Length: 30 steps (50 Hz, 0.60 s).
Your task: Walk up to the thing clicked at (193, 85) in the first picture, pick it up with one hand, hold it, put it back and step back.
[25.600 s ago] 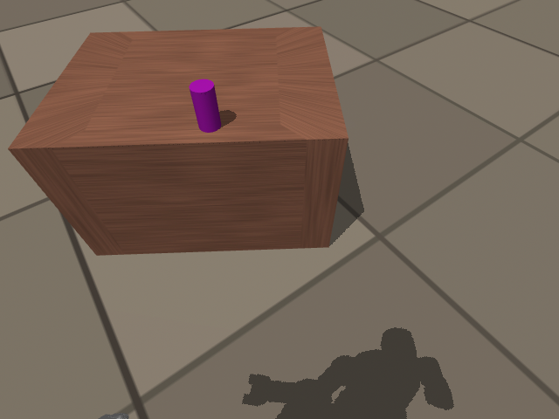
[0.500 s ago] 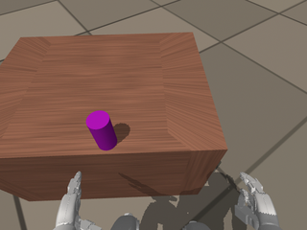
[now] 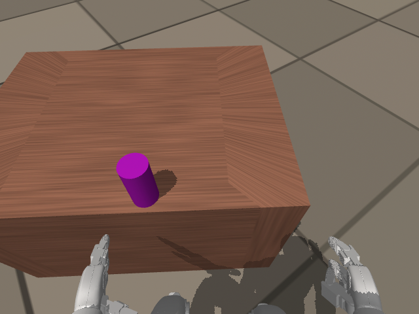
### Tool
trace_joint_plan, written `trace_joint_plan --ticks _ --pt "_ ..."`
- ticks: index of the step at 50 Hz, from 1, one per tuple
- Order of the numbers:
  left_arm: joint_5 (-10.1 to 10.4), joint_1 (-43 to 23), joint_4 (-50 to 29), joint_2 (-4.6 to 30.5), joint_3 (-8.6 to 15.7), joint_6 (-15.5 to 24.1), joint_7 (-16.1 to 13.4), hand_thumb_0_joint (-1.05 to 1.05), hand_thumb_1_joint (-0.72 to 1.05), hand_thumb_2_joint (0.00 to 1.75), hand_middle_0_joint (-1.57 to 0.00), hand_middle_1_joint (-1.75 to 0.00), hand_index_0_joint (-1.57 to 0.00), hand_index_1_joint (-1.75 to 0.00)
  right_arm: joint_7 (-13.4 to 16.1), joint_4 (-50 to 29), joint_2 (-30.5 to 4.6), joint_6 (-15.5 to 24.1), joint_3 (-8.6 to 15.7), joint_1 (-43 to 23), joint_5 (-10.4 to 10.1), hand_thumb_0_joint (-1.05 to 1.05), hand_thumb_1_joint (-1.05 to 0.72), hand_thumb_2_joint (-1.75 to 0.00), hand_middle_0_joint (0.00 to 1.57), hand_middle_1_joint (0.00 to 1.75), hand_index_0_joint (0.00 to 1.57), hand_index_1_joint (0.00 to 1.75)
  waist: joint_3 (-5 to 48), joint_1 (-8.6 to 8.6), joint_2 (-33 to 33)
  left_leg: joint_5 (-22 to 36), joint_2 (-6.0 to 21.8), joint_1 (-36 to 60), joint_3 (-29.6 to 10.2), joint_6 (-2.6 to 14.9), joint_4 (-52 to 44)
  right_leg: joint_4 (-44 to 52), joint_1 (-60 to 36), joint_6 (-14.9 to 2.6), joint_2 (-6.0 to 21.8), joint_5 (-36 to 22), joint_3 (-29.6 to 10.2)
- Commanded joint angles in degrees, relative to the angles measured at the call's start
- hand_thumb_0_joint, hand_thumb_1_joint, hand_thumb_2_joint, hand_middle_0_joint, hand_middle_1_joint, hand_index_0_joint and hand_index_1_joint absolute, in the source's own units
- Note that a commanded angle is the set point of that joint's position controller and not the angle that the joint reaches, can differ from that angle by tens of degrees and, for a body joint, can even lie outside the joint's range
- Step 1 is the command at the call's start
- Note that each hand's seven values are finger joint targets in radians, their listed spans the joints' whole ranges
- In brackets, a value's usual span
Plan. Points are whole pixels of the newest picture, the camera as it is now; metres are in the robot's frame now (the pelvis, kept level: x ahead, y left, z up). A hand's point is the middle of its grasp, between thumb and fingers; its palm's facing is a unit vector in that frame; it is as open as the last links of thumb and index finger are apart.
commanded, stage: home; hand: left
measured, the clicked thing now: (139, 181) +0.39 +0.20 -0.05
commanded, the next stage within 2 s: stand in 1.08 s
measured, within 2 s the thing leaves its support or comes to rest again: neither
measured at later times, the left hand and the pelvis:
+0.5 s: hand (124, 286) +0.17 +0.18 -0.05, palm faces +0.12 -0.97 -0.23, open 17.7 cm; pelvis +0.00 +0.01 +0.00, yaw +0 degrees
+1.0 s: hand out of the picture +0.10 +0.26 -0.11, palm faces -0.05 -0.91 -0.40, open 17.4 cm; pelvis +0.00 +0.00 +0.02, yaw +0 degrees
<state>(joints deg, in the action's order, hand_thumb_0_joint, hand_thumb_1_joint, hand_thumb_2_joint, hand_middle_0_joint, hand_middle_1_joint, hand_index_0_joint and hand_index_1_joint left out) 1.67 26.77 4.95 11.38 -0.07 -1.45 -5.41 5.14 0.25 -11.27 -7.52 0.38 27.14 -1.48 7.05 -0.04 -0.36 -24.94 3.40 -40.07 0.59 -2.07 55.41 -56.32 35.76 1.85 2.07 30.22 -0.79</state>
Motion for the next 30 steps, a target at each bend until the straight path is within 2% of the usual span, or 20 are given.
trace_joint_plan --ticks 1,5,8,9,12,17,19,23,24,25,26,27,28,29,30 --pt "-0.5 -1.4 -11.1 5.2 3.2 3.6 -0.4 0.00 -0.59 0.03 -0.04 -0.05 -0.04 -0.05 0.3 -11.1 -5.3 3.1 2.8 -1.7 0.0 0.00 -0.90 -0.90 0.20 0.30 0.20 0.30 6.1 0.66 0.7 11.7 -2.2 8.8 2.6 1.57 -8.1 9.1 -0.6 -1.39 -1.9 -15.2 2.7" --pt "-0.4 -1.5 -11.5 5.9 4.0 3.5 -0.7 0.00 -0.59 0.03 -0.04 -0.05 -0.04 -0.05 0.5 -11.0 -6.1 3.0 3.9 -0.8 0.1 0.00 -0.90 -0.90 0.20 0.30 0.20 0.30 5.5 0.15 0.7 10.1 -2.4 8.4 2.9 1.72 -8.1 9.9 -0.3 -1.20 -1.8 -14.2 2.4" --pt "-0.5 0.4 -10.3 5.3 3.7 3.4 -0.5 0.00 -0.58 0.04 -0.05 -0.05 -0.05 -0.05 0.3 -11.1 -5.9 2.7 3.6 -0.5 0.0 0.00 -0.90 -0.90 0.20 0.30 0.20 0.30 6.2 0.13 -0.3 13.2 -2.4 8.9 2.9 1.75 -7.4 9.2 -1.0 -1.06 -1.9 -17.5 2.5" --pt "-0.5 -0.8 -11.4 5.4 3.3 3.4 -0.4 0.00 -0.59 0.03 -0.04 -0.05 -0.04 -0.05 0.2 -10.6 -5.2 2.7 2.9 -0.2 0.0 0.00 -0.90 -0.90 0.20 0.30 0.20 0.30 6.3 0.39 1.1 13.6 -2.4 9.2 2.8 1.65 -7.5 8.9 -1.1 -1.15 -1.9 -17.7 2.6" --pt "-0.4 -1.6 -10.6 4.8 2.5 3.5 -0.4 0.00 -0.59 0.03 -0.04 -0.05 -0.04 -0.05 0.1 -10.6 -5.5 2.4 3.0 -1.3 0.0 0.00 -0.90 -0.90 0.20 0.30 0.20 0.30 3.7 -0.04 0.4 9.7 -2.3 8.0 2.5 1.55 -8.5 9.7 0.7 -1.27 -2.0 -13.2 2.9" --pt "-0.5 -1.7 -11.7 5.3 3.4 3.4 -0.4 0.00 -0.59 0.03 -0.04 -0.05 -0.04 -0.05 0.3 -11.3 -5.8 2.6 3.2 -1.0 0.0 0.00 -0.90 -0.90 0.20 0.30 0.20 0.30 5.5 0.10 -0.1 10.8 -2.3 8.4 2.7 1.74 -7.9 9.6 -0.2 -1.21 -1.9 -14.8 2.6" --pt "-0.5 -2.3 -11.9 5.6 3.6 3.5 -0.4 0.00 -0.59 0.03 -0.04 -0.05 -0.04 -0.05 0.2 -11.4 -5.6 2.9 2.9 -1.7 0.0 0.00 -0.90 -0.90 0.20 0.30 0.20 0.30 4.8 0.19 0.6 9.3 -2.3 8.2 2.7 1.69 -8.3 9.8 -0.1 -1.30 -1.9 -13.1 2.6" --pt "-0.5 -0.9 -11.2 5.3 3.5 3.3 -0.7 0.00 -0.60 0.03 -0.04 -0.05 -0.04 -0.05 0.4 -10.8 -6.4 2.8 4.1 -1.2 0.1 0.00 -0.90 -0.90 0.20 0.30 0.20 0.30 4.6 0.13 0.9 7.2 -2.2 7.8 2.2 1.60 -9.1 9.8 0.7 -1.53 -2.1 -10.6 3.0" --pt "-0.5 -1.1 -11.3 5.0 3.0 3.4 -0.6 0.00 -0.59 0.03 -0.04 -0.05 -0.04 -0.05 0.2 -10.9 -5.8 2.8 3.0 -1.2 0.0 0.00 -0.90 -0.90 0.20 0.30 0.20 0.30 3.6 0.32 1.0 6.1 -2.3 7.5 2.5 1.54 -9.4 10.1 1.3 -1.65 -2.1 -9.6 2.9" --pt "-0.4 -1.4 -11.9 5.0 3.2 3.6 -0.6 0.00 -0.58 0.04 -0.05 -0.05 -0.05 -0.05 0.2 -11.1 -5.5 2.8 3.0 -1.7 -0.1 0.00 -0.90 -0.90 0.20 0.30 0.20 0.30 3.9 0.44 1.2 5.7 -2.3 7.5 2.3 1.48 -9.5 9.9 1.2 -1.74 -2.1 -8.8 3.0" --pt "-0.3 -1.0 -12.0 5.2 3.4 3.5 -0.6 0.00 -0.60 0.02 -0.04 -0.05 -0.04 -0.05 0.3 -10.6 -5.7 2.8 3.5 -0.9 0.0 0.00 -0.90 -0.90 0.20 0.30 0.20 0.30 4.5 0.44 1.7 6.0 -2.3 7.8 2.3 1.47 -9.5 9.8 1.1 -1.77 -2.2 -9.3 3.0" --pt "-0.6 2.8 -10.5 6.2 5.1 3.0 -1.7 0.00 -0.57 0.04 -0.05 -0.05 -0.05 -0.05 0.9 5.0 -7.7 2.9 2.8 -5.7 -0.4 0.00 -0.90 -0.90 0.20 0.30 0.20 0.30 2.8 0.45 0.4 4.7 -1.6 7.6 0.2 1.39 -9.0 9.8 1.1 -1.73 -2.9 -8.6 3.7" --pt "-0.6 2.1 -13.4 5.1 3.0 2.7 -1.6 0.00 -0.56 0.05 -0.05 -0.05 -0.05 -0.05 1.2 1.9 -8.3 3.8 3.0 -6.0 -0.5 0.00 -0.90 -0.90 0.20 0.30 0.20 0.30 3.6 -0.21 1.6 5.3 -1.7 8.5 0.4 1.54 -9.1 10.3 0.8 -1.73 -2.7 -9.6 3.3" --pt "-0.5 1.8 -13.1 5.0 3.0 2.7 -1.8 0.00 -0.56 0.05 -0.05 -0.05 -0.05 -0.05 1.3 2.3 -7.9 4.2 2.7 -5.9 -0.6 0.00 -0.90 -0.90 0.20 0.30 0.20 0.30 3.9 -0.66 0.8 5.9 -1.7 9.0 0.4 1.59 -8.9 10.2 0.6 -1.65 -2.9 -10.1 3.5" --pt "-0.5 1.7 -14.3 4.9 2.5 2.3 -2.0 0.00 -0.56 0.05 -0.05 -0.05 -0.05 -0.05 1.5 2.4 -7.7 4.7 2.7 -6.8 -0.5 0.00 -0.90 -0.90 0.20 0.30 0.20 0.30 6.1 -0.41 1.3 8.4 -1.6 9.5 0.5 1.60 -8.1 9.9 -0.7 -1.66 -2.6 -12.5 3.3"
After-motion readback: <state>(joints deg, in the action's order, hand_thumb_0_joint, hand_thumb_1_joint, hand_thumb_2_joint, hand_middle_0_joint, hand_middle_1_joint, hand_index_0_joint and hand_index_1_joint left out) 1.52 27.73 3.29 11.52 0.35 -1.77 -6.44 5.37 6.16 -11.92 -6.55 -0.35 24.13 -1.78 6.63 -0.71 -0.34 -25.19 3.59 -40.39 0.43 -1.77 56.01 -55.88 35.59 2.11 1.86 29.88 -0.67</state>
